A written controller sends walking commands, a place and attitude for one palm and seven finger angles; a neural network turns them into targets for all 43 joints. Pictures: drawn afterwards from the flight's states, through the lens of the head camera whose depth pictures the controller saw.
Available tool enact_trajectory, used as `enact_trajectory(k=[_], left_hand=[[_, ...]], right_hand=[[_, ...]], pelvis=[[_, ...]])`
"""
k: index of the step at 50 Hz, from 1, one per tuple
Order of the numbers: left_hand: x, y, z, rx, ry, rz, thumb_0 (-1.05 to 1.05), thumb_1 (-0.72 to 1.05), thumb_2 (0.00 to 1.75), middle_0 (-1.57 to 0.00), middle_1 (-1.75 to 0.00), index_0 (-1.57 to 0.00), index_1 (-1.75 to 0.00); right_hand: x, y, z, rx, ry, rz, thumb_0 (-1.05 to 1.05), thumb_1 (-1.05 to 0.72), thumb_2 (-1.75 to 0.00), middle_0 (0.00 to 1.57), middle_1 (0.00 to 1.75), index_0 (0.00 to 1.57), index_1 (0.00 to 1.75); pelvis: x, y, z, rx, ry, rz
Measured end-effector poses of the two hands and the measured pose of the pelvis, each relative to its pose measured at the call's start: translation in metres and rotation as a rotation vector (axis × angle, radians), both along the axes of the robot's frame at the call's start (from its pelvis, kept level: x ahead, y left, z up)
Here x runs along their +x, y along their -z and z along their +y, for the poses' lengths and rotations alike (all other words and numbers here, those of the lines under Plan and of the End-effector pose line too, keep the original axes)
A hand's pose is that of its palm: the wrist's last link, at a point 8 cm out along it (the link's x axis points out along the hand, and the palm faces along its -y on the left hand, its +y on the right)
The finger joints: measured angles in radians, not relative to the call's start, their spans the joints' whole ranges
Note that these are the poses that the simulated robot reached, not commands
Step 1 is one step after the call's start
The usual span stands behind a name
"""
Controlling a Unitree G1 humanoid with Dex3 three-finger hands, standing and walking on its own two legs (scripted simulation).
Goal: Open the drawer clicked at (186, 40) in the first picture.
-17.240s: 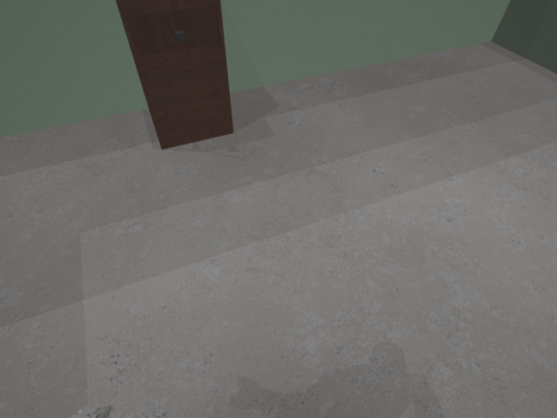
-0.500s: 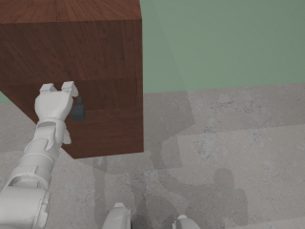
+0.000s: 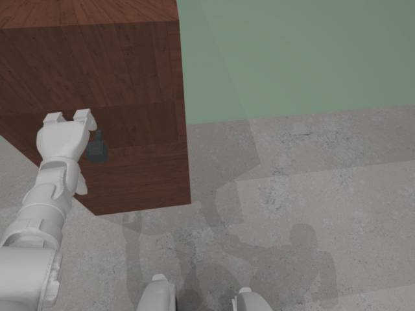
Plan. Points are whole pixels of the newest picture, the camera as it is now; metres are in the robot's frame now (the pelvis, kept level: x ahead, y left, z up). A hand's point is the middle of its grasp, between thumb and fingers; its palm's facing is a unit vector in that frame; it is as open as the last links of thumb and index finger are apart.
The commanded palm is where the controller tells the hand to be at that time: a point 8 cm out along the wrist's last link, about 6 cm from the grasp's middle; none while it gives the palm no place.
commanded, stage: re-aim the fingers above the handle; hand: left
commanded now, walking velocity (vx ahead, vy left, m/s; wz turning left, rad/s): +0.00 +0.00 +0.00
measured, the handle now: (98, 145) +0.50 +0.26 -0.07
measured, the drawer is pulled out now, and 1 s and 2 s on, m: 0.00 0.00 0.00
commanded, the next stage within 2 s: lower the fingers behind the handle in 1.40 s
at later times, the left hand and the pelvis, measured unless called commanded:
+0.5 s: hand (85, 151) +0.44 +0.26 -0.02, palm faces -0.04 -0.06 -1.00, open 13.8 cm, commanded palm +0.44 +0.25 +0.05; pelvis +0.01 +0.01 +0.00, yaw +0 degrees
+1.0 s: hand (91, 147) +0.45 +0.25 -0.01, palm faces -0.03 -0.04 -1.00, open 13.8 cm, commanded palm +0.43 +0.24 +0.05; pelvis +0.01 +0.00 +0.00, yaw +0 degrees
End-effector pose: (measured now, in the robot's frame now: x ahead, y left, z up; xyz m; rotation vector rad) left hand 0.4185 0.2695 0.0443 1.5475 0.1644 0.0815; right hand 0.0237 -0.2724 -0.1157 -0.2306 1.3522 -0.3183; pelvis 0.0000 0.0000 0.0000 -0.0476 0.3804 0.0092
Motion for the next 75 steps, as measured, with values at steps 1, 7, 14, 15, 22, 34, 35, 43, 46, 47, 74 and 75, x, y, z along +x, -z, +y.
enact_trajectory(k=[1, 7, 14, 15, 22, 34, 35, 43, 46, 47, 74, 75], left_hand=[[0.001, 0.0, 0.0, -0.001, 0.0, 0.0, 0.0, -0.49, 0.3, -0.31, -1.2, -0.32, -1.2], [0.008, -0.002, -0.004, -0.016, 0.003, -0.009, 0.0, -0.49, 0.3, -0.32, -1.2, -0.32, -1.2], [0.009, -0.002, 0.002, -0.018, -0.011, 0.016, 0.0, -0.49, 0.3, -0.31, -1.2, -0.32, -1.2], [0.008, -0.001, 0.004, -0.019, -0.011, 0.018, 0.0, -0.49, 0.3, -0.31, -1.2, -0.32, -1.2], [0.005, 0.004, 0.0, -0.025, 0.032, 0.017, 0.0, -0.49, 0.3, -0.31, -1.2, -0.32, -1.2], [0.019, 0.002, -0.01, -0.003, -0.023, -0.015, 0.0, -0.49, 0.3, -0.31, -1.2, -0.32, -1.2], [0.019, 0.001, -0.009, 0.001, -0.031, -0.001, 0.0, -0.49, 0.3, -0.31, -1.2, -0.32, -1.2], [0.017, -0.002, -0.02, -0.027, 0.037, 0.036, 0.0, -0.49, 0.3, -0.31, -1.2, -0.32, -1.2], [0.017, -0.001, -0.026, -0.034, 0.059, 0.007, 0.0, -0.49, 0.3, -0.31, -1.2, -0.32, -1.2], [0.016, -0.001, -0.027, -0.032, 0.059, -0.004, 0.0, -0.49, 0.3, -0.31, -1.2, -0.32, -1.2], [0.006, -0.002, -0.018, -0.011, 0.013, -0.011, 0.0, -0.49, 0.3, -0.31, -1.2, -0.32, -1.2], [0.006, -0.002, -0.017, -0.01, 0.008, -0.012, 0.0, -0.49, 0.3, -0.31, -1.2, -0.32, -1.2]], right_hand=[[0.0, 0.0, 0.0, -0.002, 0.0, 0.001, 0.0, -0.91, -0.9, 0.2, 0.3, 0.2, 0.3], [0.004, -0.002, 0.001, -0.003, 0.0, -0.009, 0.0, -0.91, -0.9, 0.2, 0.3, 0.2, 0.3], [0.01, -0.003, 0.006, 0.004, 0.001, -0.026, 0.0, -0.91, -0.9, 0.2, 0.3, 0.2, 0.3], [0.01, -0.003, 0.007, 0.005, 0.001, -0.026, 0.0, -0.91, -0.9, 0.2, 0.3, 0.2, 0.3], [0.014, -0.002, 0.011, 0.003, -0.016, -0.021, 0.0, -0.91, -0.9, 0.21, 0.3, 0.2, 0.3], [0.014, -0.001, 0.018, 0.029, -0.004, -0.025, 0.0, -0.91, -0.9, 0.21, 0.3, 0.2, 0.3], [0.013, -0.002, 0.018, 0.031, -0.001, -0.023, 0.0, -0.91, -0.9, 0.21, 0.3, 0.2, 0.3], [0.005, -0.006, 0.016, 0.023, 0.009, -0.004, 0.0, -0.91, -0.9, 0.21, 0.3, 0.2, 0.3], [0.004, -0.004, 0.012, 0.021, 0.011, 0.0, 0.0, -0.91, -0.9, 0.21, 0.3, 0.2, 0.3], [0.004, -0.004, 0.011, 0.021, 0.012, 0.0, 0.0, -0.91, -0.9, 0.21, 0.3, 0.2, 0.3], [0.032, -0.002, -0.001, 0.013, -0.02, -0.069, 0.0, -0.91, -0.9, 0.2, 0.3, 0.2, 0.3], [0.032, -0.002, 0.0, 0.014, -0.02, -0.067, 0.0, -0.91, -0.9, 0.2, 0.3, 0.2, 0.3]], pelvis=[[0.0, 0.0, 0.0, -0.001, 0.0, 0.001], [0.001, -0.001, 0.0, -0.003, 0.002, 0.004], [0.003, -0.002, 0.002, -0.002, 0.009, 0.003], [0.004, -0.002, 0.003, -0.002, 0.01, 0.004], [0.005, -0.001, 0.006, -0.007, -0.002, 0.009], [0.005, -0.002, 0.008, -0.006, 0.007, 0.009], [0.005, -0.003, 0.008, -0.005, 0.008, 0.008], [0.01, -0.008, 0.006, 0.0, 0.005, 0.0], [0.01, -0.006, 0.005, 0.002, 0.006, 0.003], [0.01, -0.005, 0.004, 0.002, 0.007, 0.005], [0.009, -0.003, -0.004, 0.006, 0.0, -0.002], [0.009, -0.003, -0.004, 0.006, 0.0, -0.002]])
